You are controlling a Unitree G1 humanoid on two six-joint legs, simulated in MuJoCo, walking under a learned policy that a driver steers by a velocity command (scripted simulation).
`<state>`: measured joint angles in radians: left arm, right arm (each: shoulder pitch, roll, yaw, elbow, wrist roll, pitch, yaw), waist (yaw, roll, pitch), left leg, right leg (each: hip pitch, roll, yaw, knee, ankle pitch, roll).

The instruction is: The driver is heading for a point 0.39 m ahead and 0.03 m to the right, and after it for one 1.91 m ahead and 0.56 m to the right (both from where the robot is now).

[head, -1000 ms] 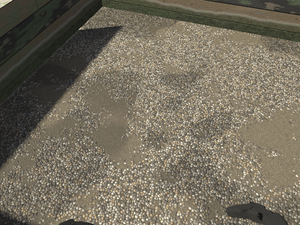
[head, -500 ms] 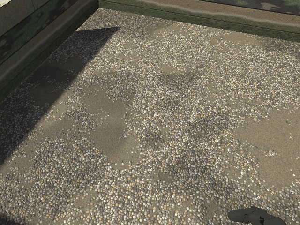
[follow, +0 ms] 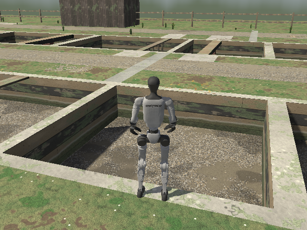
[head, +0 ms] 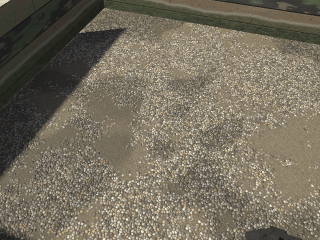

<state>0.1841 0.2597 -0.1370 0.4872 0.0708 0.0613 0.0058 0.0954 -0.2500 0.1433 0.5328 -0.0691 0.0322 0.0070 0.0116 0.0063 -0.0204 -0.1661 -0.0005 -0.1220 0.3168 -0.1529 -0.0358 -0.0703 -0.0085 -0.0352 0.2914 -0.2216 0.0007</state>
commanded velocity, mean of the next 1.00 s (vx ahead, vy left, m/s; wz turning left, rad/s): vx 0.50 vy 0.00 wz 0.00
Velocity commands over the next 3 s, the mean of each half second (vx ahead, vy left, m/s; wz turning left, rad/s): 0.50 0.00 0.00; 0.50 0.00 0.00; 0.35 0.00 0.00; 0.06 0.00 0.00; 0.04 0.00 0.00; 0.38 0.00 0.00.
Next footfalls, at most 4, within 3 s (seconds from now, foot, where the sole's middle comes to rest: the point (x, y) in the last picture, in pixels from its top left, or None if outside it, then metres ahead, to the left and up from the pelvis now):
none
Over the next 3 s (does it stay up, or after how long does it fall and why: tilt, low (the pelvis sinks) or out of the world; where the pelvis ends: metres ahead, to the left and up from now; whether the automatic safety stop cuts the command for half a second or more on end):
stays up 0.00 0.01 0.00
